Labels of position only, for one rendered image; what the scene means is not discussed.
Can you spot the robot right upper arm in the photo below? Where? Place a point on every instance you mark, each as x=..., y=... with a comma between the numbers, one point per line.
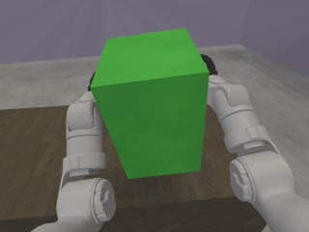
x=265, y=180

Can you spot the robot right hand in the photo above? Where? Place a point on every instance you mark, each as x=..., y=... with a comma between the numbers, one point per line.
x=210, y=64

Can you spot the robot left hand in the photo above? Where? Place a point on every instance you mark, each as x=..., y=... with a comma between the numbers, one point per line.
x=89, y=87

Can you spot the robot left forearm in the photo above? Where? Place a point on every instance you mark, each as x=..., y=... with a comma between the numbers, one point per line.
x=84, y=134

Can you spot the pedestal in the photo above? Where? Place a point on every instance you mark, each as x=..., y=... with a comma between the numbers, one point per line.
x=33, y=143

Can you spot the robot right forearm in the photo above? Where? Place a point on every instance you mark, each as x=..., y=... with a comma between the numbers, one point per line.
x=243, y=132

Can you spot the robot left upper arm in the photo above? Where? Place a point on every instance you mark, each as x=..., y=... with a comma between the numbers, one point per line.
x=83, y=206

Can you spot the carton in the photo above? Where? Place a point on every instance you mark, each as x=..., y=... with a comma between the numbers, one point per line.
x=151, y=90

